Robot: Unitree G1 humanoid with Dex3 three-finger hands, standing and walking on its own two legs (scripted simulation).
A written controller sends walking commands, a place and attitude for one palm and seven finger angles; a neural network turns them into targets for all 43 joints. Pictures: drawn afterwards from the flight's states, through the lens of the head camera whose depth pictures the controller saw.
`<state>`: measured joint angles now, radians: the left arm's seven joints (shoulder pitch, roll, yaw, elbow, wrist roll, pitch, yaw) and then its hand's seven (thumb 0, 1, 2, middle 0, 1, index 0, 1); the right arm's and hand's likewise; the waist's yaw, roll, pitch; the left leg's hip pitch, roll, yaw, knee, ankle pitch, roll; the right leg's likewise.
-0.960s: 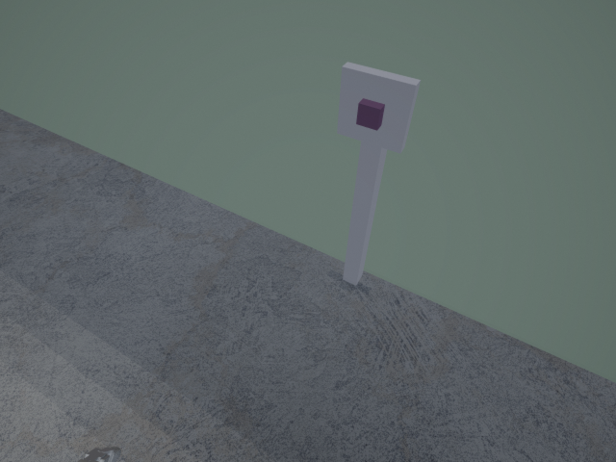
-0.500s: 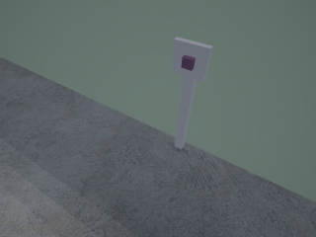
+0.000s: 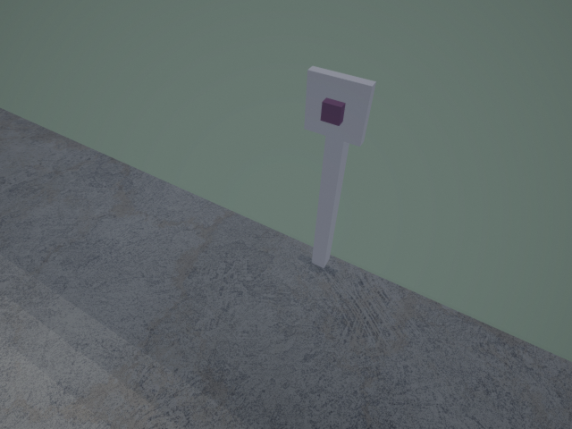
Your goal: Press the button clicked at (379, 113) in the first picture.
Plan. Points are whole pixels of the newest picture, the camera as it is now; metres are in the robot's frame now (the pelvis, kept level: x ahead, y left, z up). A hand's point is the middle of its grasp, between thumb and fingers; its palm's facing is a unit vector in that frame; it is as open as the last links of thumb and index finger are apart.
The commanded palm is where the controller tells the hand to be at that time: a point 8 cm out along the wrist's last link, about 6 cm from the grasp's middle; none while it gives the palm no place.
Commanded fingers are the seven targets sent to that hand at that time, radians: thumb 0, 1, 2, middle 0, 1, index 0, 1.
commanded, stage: look at it before walking up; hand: left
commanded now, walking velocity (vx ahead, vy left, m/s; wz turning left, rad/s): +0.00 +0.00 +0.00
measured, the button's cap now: (333, 111) +0.90 -0.08 -0.01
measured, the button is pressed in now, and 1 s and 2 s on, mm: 0 0 0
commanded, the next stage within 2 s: turn to face it in 0.48 s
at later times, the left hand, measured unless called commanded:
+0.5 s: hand out of the picture +0.06 +0.25 -0.16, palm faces -0.03 -0.95 -0.33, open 7.4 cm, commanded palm none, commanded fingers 0.00 0.90 0.90 -0.20 -0.30 -0.20 -0.30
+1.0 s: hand out of the picture +0.06 +0.19 -0.18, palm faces -0.13 -0.95 -0.28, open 7.4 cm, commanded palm none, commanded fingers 0.00 0.90 0.90 -0.20 -0.30 -0.20 -0.30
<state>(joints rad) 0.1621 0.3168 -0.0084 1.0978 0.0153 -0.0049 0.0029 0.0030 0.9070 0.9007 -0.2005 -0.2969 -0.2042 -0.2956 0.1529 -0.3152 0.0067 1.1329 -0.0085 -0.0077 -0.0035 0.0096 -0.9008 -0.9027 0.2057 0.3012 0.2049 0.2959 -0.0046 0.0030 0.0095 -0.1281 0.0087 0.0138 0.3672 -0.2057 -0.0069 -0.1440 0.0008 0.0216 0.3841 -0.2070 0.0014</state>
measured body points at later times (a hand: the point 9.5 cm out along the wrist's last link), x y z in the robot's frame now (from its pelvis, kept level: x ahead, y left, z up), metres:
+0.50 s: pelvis +0.00 +0.00 +0.00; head +0.01 +0.00 +0.45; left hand +0.06 +0.29 -0.14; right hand +0.07 -0.29 -0.14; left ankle +0.00 +0.12 -0.75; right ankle +0.00 -0.12 -0.75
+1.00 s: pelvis -0.01 -0.01 -0.03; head +0.01 -0.04 +0.42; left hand +0.07 +0.24 -0.16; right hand +0.03 -0.28 -0.18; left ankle -0.01 +0.12 -0.72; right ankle +0.00 -0.11 -0.75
